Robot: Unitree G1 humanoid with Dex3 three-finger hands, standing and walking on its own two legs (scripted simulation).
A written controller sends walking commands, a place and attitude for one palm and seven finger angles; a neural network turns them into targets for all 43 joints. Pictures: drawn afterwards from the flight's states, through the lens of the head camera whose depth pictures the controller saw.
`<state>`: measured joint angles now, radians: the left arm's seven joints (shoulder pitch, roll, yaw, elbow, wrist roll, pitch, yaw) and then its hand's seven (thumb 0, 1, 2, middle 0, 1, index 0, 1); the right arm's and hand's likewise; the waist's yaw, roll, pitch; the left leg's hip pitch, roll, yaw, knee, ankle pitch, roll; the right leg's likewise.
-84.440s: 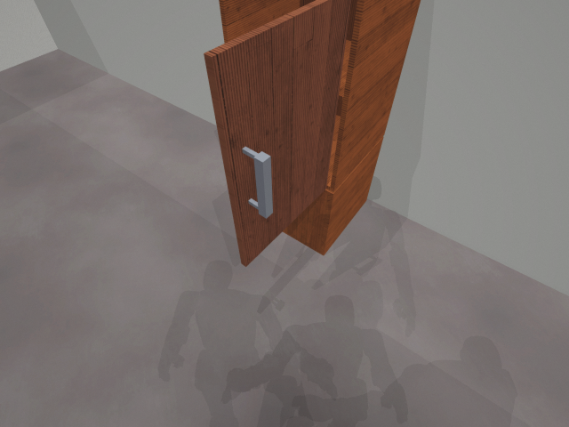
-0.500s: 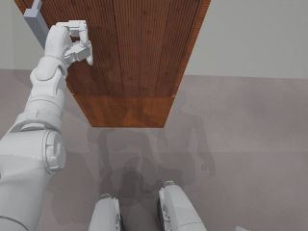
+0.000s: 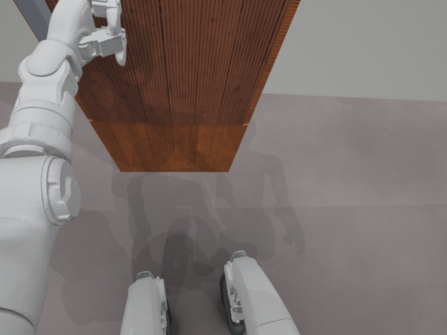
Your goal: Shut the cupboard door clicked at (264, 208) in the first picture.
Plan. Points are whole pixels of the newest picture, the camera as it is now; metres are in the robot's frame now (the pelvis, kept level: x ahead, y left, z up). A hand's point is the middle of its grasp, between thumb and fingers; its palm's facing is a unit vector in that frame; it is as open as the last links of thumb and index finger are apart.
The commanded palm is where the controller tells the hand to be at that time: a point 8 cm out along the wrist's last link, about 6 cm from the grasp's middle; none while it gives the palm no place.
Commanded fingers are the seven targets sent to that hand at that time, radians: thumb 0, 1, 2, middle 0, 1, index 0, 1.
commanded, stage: pull the fist back off the door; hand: left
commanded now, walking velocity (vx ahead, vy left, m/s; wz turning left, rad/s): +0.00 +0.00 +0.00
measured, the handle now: (53, 26) +0.60 +0.17 +0.10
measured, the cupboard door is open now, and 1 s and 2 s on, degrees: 0 0 0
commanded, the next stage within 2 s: draw the hand back to the body in 0.98 s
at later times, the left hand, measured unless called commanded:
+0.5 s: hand (133, 39) +0.57 +0.06 +0.10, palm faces +0.02 -0.99 -0.12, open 3.1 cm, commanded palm +0.56 +0.09 +0.10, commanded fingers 0.00 0.90 0.90 -1.30 -1.50 -1.30 -1.50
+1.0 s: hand (130, 63) +0.53 +0.06 +0.09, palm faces +0.03 -1.00 -0.03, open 3.1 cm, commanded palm +0.50 +0.11 +0.10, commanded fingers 0.00 0.90 0.90 -1.30 -1.50 -1.30 -1.50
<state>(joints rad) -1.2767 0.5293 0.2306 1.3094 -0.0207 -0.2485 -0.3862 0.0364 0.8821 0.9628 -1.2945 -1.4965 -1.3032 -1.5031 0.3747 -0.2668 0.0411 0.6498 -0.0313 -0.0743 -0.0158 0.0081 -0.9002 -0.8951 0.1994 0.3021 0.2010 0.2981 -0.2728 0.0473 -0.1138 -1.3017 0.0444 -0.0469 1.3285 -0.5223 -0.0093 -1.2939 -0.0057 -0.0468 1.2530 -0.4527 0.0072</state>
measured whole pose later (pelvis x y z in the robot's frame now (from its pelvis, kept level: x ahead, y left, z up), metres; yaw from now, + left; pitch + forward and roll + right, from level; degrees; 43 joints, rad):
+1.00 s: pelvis +0.04 -0.01 +0.04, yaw +1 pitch +24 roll +0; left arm -0.82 0.17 0.21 1.01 -0.01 -0.46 0.12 0.02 0.90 0.90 -1.30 -1.50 -1.30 -1.50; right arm 0.38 -0.24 -0.02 0.61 -0.06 0.00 0.06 0.01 -0.90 -0.90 0.20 0.30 0.20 0.30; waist -0.16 0.04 -0.14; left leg -1.04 0.04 0.00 1.13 -0.51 -0.02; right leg -1.07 -0.01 -0.01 1.12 -0.47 0.00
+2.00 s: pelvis +0.06 +0.00 +0.13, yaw +2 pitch -2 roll +0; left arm 0.18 0.28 0.11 -0.08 -0.05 -0.05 0.08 0.02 0.90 0.90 -0.84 -1.00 -0.84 -1.01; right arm 0.19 -0.21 0.05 0.56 0.02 -0.03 -0.11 0.02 -0.90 -0.90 0.20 0.30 0.20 0.30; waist 0.04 0.06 -0.01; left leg -0.17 0.01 0.00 0.50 -0.29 0.00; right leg -0.20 -0.04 -0.02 0.51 -0.27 0.02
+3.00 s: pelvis +0.05 +0.00 +0.13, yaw +1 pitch +0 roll -1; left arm 0.50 0.34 0.37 -0.36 -0.04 -0.14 0.12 0.02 0.89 0.90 -0.21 -0.30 -0.21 -0.31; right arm 0.19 -0.25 -0.01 0.61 0.00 -0.05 -0.09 0.02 -0.90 -0.90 0.20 0.30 0.20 0.30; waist 0.01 0.08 -0.01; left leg -0.21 0.02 0.00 0.49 -0.27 0.00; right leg -0.22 -0.02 -0.02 0.44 -0.21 0.02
